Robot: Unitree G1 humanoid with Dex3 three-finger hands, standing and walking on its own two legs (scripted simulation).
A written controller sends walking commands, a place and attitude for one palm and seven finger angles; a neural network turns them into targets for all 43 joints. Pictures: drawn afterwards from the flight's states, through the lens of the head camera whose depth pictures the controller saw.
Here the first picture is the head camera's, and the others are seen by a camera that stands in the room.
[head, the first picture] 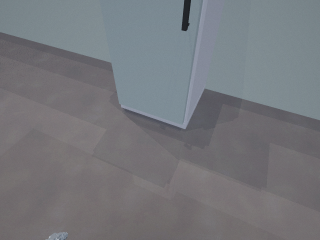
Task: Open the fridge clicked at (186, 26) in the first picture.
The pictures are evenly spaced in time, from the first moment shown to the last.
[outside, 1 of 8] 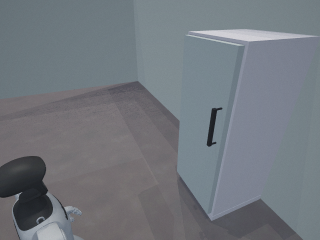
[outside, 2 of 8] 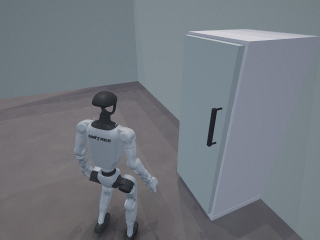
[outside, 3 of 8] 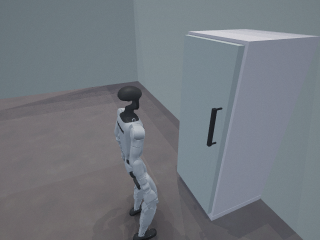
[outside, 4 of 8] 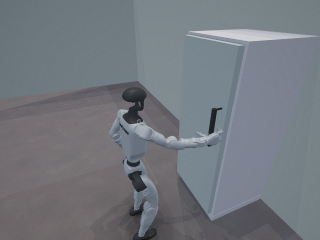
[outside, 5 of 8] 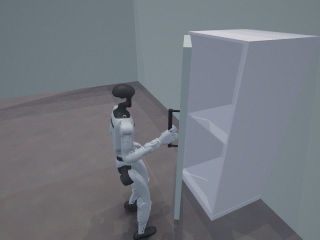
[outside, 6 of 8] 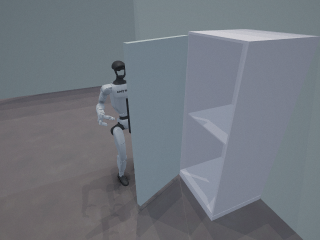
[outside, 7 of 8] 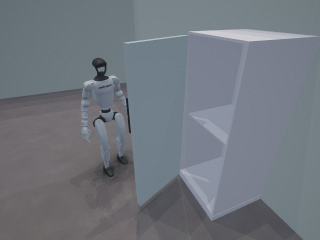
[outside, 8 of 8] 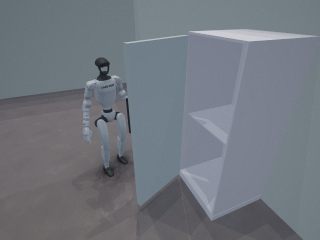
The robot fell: no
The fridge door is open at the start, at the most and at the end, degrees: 0 69 67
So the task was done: yes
